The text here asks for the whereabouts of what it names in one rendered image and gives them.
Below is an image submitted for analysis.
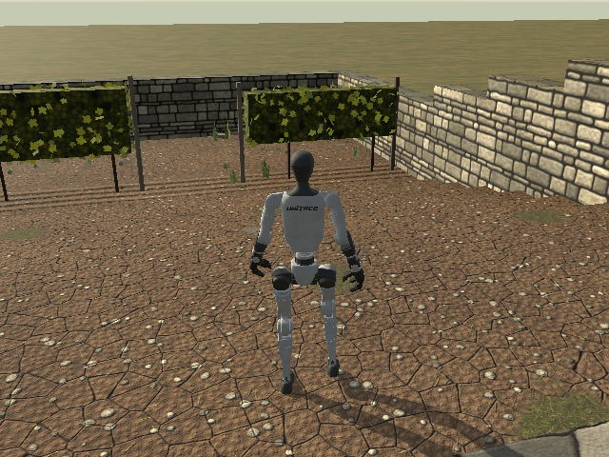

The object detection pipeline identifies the robot left forearm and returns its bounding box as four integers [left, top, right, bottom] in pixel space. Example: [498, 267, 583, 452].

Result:
[251, 230, 267, 263]

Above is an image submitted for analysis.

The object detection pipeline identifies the robot right forearm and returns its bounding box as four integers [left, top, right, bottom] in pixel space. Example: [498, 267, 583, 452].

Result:
[341, 230, 362, 272]

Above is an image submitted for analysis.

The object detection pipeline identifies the left robot hand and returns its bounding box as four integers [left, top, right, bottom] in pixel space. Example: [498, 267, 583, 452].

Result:
[249, 259, 271, 277]

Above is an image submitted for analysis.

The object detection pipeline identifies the right robot hand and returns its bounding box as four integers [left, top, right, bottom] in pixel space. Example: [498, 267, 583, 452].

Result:
[343, 268, 364, 292]

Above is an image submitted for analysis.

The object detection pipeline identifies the left robot upper arm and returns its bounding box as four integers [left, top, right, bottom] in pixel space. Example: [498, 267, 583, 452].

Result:
[257, 192, 283, 245]

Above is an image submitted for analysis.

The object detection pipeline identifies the right robot upper arm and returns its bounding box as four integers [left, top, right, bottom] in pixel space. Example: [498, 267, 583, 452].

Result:
[323, 191, 349, 246]

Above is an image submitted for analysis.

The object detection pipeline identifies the robot right foot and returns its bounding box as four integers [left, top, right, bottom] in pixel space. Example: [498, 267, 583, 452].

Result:
[326, 358, 340, 377]

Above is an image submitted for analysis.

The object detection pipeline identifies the left robot shin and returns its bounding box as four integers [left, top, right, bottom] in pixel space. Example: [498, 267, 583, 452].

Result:
[277, 319, 292, 381]

